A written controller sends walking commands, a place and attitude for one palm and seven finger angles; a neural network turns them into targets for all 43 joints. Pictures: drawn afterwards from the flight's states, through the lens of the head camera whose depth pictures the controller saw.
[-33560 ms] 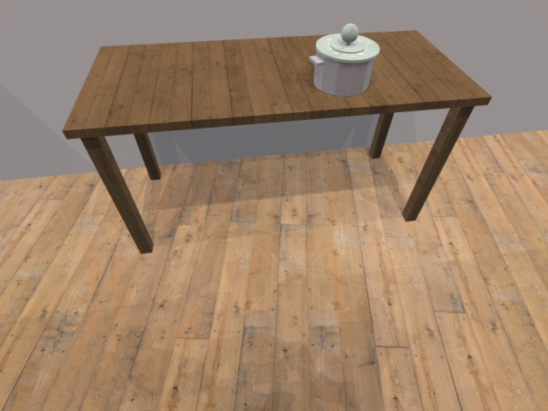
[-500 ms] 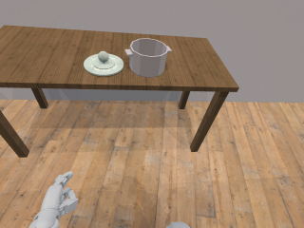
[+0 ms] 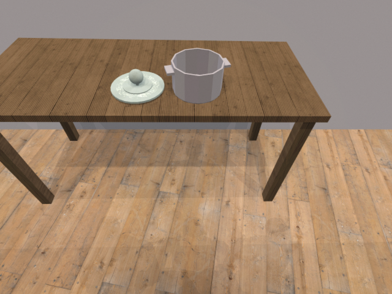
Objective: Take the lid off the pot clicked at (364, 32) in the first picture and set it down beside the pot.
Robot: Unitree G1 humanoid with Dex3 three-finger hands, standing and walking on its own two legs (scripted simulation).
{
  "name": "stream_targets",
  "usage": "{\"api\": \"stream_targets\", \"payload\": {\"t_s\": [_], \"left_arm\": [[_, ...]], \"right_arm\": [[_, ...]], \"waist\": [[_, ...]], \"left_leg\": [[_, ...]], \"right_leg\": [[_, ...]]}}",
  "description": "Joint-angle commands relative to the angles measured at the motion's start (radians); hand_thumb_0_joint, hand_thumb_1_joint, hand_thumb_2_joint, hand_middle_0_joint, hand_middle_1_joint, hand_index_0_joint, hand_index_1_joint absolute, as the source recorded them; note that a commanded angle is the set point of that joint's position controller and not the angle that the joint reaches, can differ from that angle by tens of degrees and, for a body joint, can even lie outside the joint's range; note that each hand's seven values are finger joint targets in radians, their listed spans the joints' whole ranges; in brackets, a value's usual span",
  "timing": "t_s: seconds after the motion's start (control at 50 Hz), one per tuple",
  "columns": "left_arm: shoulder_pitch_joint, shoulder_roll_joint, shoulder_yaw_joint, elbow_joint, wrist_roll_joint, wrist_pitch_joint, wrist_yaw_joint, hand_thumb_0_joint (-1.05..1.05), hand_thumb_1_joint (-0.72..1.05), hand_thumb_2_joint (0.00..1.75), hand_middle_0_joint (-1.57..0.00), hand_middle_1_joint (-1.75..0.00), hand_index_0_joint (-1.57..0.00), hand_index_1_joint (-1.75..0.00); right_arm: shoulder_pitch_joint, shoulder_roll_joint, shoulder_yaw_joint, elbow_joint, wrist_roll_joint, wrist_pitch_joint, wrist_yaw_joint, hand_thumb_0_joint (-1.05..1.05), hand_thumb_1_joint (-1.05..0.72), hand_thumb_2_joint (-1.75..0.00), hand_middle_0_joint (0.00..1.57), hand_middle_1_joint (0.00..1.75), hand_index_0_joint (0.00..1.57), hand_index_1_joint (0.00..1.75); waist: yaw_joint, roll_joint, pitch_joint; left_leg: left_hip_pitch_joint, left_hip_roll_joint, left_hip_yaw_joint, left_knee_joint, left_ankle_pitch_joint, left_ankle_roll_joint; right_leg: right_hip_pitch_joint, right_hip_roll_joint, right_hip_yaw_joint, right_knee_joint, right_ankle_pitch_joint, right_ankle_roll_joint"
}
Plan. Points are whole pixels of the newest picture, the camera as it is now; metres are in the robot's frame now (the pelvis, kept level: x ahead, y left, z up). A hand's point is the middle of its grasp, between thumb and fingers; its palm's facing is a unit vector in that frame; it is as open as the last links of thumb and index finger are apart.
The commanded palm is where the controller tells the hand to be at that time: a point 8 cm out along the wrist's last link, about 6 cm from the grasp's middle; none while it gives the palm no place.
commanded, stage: stop stepping back and stand still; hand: left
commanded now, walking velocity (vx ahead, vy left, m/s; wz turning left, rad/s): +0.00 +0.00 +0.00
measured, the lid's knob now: (136, 76) +0.84 +0.23 -0.03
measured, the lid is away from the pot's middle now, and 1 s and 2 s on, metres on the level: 0.23 0.23 0.23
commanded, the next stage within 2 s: let the arm hang, fingers relaxed in 0.46 s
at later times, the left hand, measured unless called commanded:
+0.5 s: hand out of the picture +0.12 +0.19 -0.17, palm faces -0.05 -0.97 -0.24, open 7.4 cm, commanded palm none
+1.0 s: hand out of the picture +0.05 +0.17 -0.16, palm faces -0.03 -0.98 -0.21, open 7.3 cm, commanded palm none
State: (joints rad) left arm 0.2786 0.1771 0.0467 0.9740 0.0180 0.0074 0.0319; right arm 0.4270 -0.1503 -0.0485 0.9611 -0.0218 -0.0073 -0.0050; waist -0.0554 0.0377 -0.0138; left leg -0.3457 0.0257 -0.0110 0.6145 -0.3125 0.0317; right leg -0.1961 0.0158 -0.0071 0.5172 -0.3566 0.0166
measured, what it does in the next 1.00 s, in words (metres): stands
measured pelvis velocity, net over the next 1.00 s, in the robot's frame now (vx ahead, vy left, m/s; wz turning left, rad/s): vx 0.00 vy -0.01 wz -0.04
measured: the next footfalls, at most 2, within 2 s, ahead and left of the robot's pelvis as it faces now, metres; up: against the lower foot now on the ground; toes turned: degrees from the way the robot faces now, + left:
none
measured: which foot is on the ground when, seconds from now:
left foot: down 0.00-1.00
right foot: down 0.00-1.00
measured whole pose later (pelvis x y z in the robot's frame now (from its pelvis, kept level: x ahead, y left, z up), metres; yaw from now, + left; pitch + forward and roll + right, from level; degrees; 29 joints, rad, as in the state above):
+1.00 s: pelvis +0.00 -0.01 +0.01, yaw -2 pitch -2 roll +0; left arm 0.25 0.17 0.01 1.07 0.00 0.00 0.04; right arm 0.31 -0.14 -0.03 1.10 -0.01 0.01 -0.02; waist -0.03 -0.01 0.02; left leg -0.18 0.01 0.05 0.46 -0.25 0.01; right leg -0.07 -0.02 -0.02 0.41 -0.31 0.02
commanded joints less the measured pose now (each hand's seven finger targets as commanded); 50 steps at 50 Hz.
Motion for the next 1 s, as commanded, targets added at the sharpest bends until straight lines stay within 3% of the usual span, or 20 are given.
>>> {"api": "stream_targets", "payload": {"t_s": [0.0, 0.02, 0.04, 0.08, 0.12, 0.16, 0.2, 0.26, 0.32, 0.36, 0.38, 0.4, 0.42, 0.46, 0.48, 0.58, 0.62, 0.7, 0.84, 0.98], "left_arm": [[0.042, 0.043, 0.002, -0.042, -0.022, -0.019, -0.016, 0.0, 0.9, 0.9, -0.2, -0.3, -0.2, -0.3], [0.044, 0.033, -0.003, -0.03, -0.017, -0.014, -0.011, 0.0, 0.9, 0.9, -0.2, -0.3, -0.2, -0.3], [0.04, 0.045, -0.005, -0.009, -0.013, -0.013, -0.003, 0.0, 0.9, 0.9, -0.2, -0.3, -0.2, -0.3], [0.055, 0.07, -0.006, 0.003, -0.015, -0.02, 0.012, 0.0, 0.9, 0.9, -0.2, -0.3, -0.2, -0.3], [0.046, 0.087, -0.004, 0.002, -0.014, -0.02, 0.026, 0.0, 0.9, 0.9, -0.2, -0.3, -0.2, -0.3], [0.044, 0.112, 0.005, -0.007, -0.014, -0.016, 0.031, 0.0, 0.9, 0.9, -0.2, -0.3, -0.2, -0.3], [0.027, 0.125, 0.01, -0.015, -0.013, -0.01, 0.032, 0.0, 0.9, 0.9, -0.2, -0.3, -0.2, -0.3], [-0.006, 0.12, 0.005, -0.026, -0.009, -0.001, 0.027, 0.0, 0.9, 0.9, -0.2, -0.3, -0.2, -0.3], [-0.016, 0.12, 0.002, -0.028, -0.004, 0.002, 0.024, 0.0, 0.9, 0.9, -0.2, -0.3, -0.2, -0.3], [-0.01, 0.125, 0.001, -0.027, -0.005, -0.003, 0.023, 0.0, 0.9, 0.9, -0.2, -0.3, -0.2, -0.3], [-0.01, 0.127, 0.001, -0.029, -0.005, -0.005, 0.025, 0.0, 0.9, 0.9, -0.2, -0.3, -0.2, -0.3], [-0.007, 0.125, 0.001, -0.031, -0.005, -0.009, 0.026, 0.0, 0.9, 0.9, -0.2, -0.3, -0.2, -0.3], [-0.008, 0.136, 0.003, -0.033, -0.006, -0.006, 0.029, 0.0, 0.9, 0.9, -0.2, -0.3, -0.2, -0.3], [-0.017, 0.146, 0.008, -0.037, -0.008, -0.003, 0.029, 0.0, 0.9, 0.9, -0.2, -0.3, -0.2, -0.3], [-0.02, 0.134, 0.005, -0.039, -0.009, -0.004, 0.029, 0.0, 0.9, 0.9, -0.2, -0.3, -0.2, -0.3], [-0.048, 0.11, -0.011, -0.025, -0.01, -0.008, 0.022, 0.0, 0.9, 0.9, -0.2, -0.3, -0.2, -0.3], [-0.04, 0.112, -0.011, -0.016, -0.01, -0.008, 0.02, 0.0, 0.9, 0.9, -0.2, -0.3, -0.2, -0.3], [-0.019, 0.104, -0.011, 0.004, -0.013, -0.016, 0.02, 0.0, 0.9, 0.9, -0.2, -0.3, -0.2, -0.3], [-0.008, 0.087, -0.015, 0.037, -0.012, -0.016, 0.015, 0.0, 0.9, 0.9, -0.2, -0.3, -0.2, -0.3], [0.026, 0.075, -0.022, 0.075, -0.014, -0.021, 0.01, 0.0, 0.9, 0.9, -0.2, -0.3, -0.2, -0.3]], "right_arm": [[0.066, -0.172, -0.04, -0.024, -0.009, -0.016, -0.035, 0.0, -0.9, -0.9, 0.2, 0.3, 0.2, 0.3], [0.013, -0.163, -0.039, -0.027, -0.005, -0.014, -0.039, 0.0, -0.9, -0.9, 0.2, 0.3, 0.2, 0.3], [-0.015, -0.122, -0.027, -0.013, 0.004, -0.02, -0.038, 0.0, -0.9, -0.9, 0.2, 0.3, 0.2, 0.3], [-0.034, -0.077, -0.02, 0.009, 0.018, -0.018, -0.044, 0.0, -0.9, -0.9, 0.2, 0.3, 0.2, 0.3], [-0.035, -0.08, -0.03, 0.012, 0.025, -0.007, -0.05, 0.0, -0.9, -0.9, 0.2, 0.3, 0.2, 0.3], [-0.039, -0.103, -0.039, 0.011, 0.023, 0.003, -0.051, 0.0, -0.9, -0.9, 0.2, 0.3, 0.2, 0.3], [-0.064, -0.121, -0.047, 0.005, 0.021, 0.013, -0.049, 0.0, -0.9, -0.9, 0.2, 0.3, 0.2, 0.3], [-0.116, -0.129, -0.05, -0.006, 0.015, 0.02, -0.043, 0.0, -0.9, -0.9, 0.2, 0.3, 0.2, 0.3], [-0.144, -0.121, -0.046, -0.014, 0.014, 0.024, -0.036, 0.0, -0.9, -0.9, 0.2, 0.3, 0.2, 0.3], [-0.145, -0.116, -0.04, -0.015, 0.012, 0.023, -0.034, 0.0, -0.9, -0.9, 0.2, 0.3, 0.2, 0.3], [-0.145, -0.111, -0.038, -0.018, 0.012, 0.023, -0.034, 0.0, -0.9, -0.9, 0.2, 0.3, 0.2, 0.3], [-0.135, -0.111, -0.036, -0.018, 0.011, 0.018, -0.037, 0.0, -0.9, -0.9, 0.2, 0.3, 0.2, 0.3], [-0.128, -0.107, -0.039, -0.014, 0.013, 0.016, -0.037, 0.0, -0.9, -0.9, 0.2, 0.3, 0.2, 0.3], [-0.116, -0.125, -0.041, -0.017, 0.016, 0.014, -0.038, 0.0, -0.9, -0.9, 0.2, 0.3, 0.2, 0.3], [-0.122, -0.133, -0.041, -0.014, 0.018, 0.014, -0.04, 0.0, -0.9, -0.9, 0.2, 0.3, 0.2, 0.3], [-0.137, -0.111, -0.023, 0.011, 0.013, 0.01, -0.034, 0.0, -0.9, -0.9, 0.2, 0.3, 0.2, 0.3], [-0.13, -0.103, -0.02, 0.026, 0.013, 0.007, -0.031, 0.0, -0.9, -0.9, 0.2, 0.3, 0.2, 0.3], [-0.107, -0.11, -0.019, 0.049, 0.014, 0.0, -0.034, 0.0, -0.9, -0.9, 0.2, 0.3, 0.2, 0.3], [-0.097, -0.092, -0.011, 0.087, 0.012, 0.004, -0.027, 0.0, -0.9, -0.9, 0.2, 0.3, 0.2, 0.3], [-0.069, -0.082, -0.007, 0.114, 0.01, 0.008, -0.023, 0.0, -0.9, -0.9, 0.2, 0.3, 0.2, 0.3]], "waist": [[0.031, 0.067, 0.007], [0.05, 0.026, 0.032], [0.056, 0.02, 0.033], [0.039, -0.063, -0.002], [0.024, -0.081, -0.023], [0.021, -0.056, -0.093], [0.023, -0.028, -0.125], [0.028, 0.004, -0.068], [0.033, -0.024, -0.007], [0.035, -0.044, -0.022], [0.034, -0.057, -0.038], [0.029, -0.047, -0.082], [0.029, 0.007, -0.103], [0.026, 0.006, -0.16], [0.027, -0.021, -0.16], [0.032, -0.041, -0.028], [0.037, -0.018, 0.009], [0.035, -0.062, -0.056], [0.036, -0.052, 0.076], [0.033, -0.037, 0.123]], "left_leg": [[0.2, 0.249, -0.338, -0.265, 0.264, 0.147], [0.13, 0.221, -0.291, -0.242, 0.329, 0.132], [0.115, 0.151, -0.184, -0.193, 0.507, 0.09], [0.191, 0.086, -0.049, -0.089, 0.732, 0.021], [0.238, 0.081, -0.019, -0.059, 0.868, 0.012], [0.285, 0.088, -0.001, -0.034, 0.94, 0.014], [0.306, 0.098, -0.006, -0.033, 0.902, 0.016], [0.256, 0.107, -0.023, -0.075, 0.708, 0.022], [0.194, 0.097, -0.028, -0.102, 0.534, 0.017], [0.187, 0.088, -0.022, -0.102, 0.48, 0.008], [0.198, 0.085, -0.016, -0.097, 0.493, 0.004], [0.228, 0.085, -0.008, -0.084, 0.602, 0.003], [0.248, 0.082, -0.004, -0.07, 0.702, 0.01], [0.304, 0.096, -0.005, -0.049, 0.859, 0.023], [0.317, 0.104, -0.01, -0.055, 0.835, 0.024], [0.23, 0.089, -0.027, -0.157, 0.507, 0.015], [0.215, 0.079, -0.022, -0.17, 0.49, 0.016], [0.269, 0.084, -0.009, -0.156, 0.56, 0.018], [0.196, 0.073, -0.015, -0.221, 0.284, 0.012], [0.162, 0.065, -0.026, -0.252, 0.118, 0.009]], "right_leg": [[-0.159, -0.031, -0.009, 0.067, 0.018, -0.032], [-0.102, -0.038, 0.015, 0.006, 0.068, -0.027], [-0.033, -0.057, 0.024, -0.035, 0.212, -0.028], [0.004, -0.109, 0.062, -0.043, 0.548, -0.041], [0.002, -0.125, 0.046, -0.006, 0.744, -0.027], [0.031, -0.131, 0.034, 0.021, 0.793, -0.021], [0.031, -0.13, 0.032, 0.029, 0.727, -0.027], [0.003, -0.126, 0.036, -0.003, 0.561, -0.035], [-0.006, -0.134, 0.048, -0.043, 0.496, -0.044], [0.014, -0.152, 0.069, -0.059, 0.514, -0.053], [0.024, -0.157, 0.077, -0.056, 0.553, -0.054], [0.056, -0.155, 0.067, -0.029, 0.653, -0.052], [0.061, -0.156, 0.047, -0.004, 0.69, -0.045], [0.068, -0.134, 0.009, 0.032, 0.671, -0.028], [0.061, -0.125, 0.005, 0.016, 0.627, -0.026], [0.05, -0.125, 0.029, -0.09, 0.445, -0.035], [0.049, -0.127, 0.024, -0.103, 0.431, -0.036], [0.089, -0.126, 0.013, -0.1, 0.485, -0.036], [0.041, -0.119, 0.03, -0.173, 0.271, -0.041], [0.0, -0.111, 0.046, -0.213, 0.116, -0.052]]}}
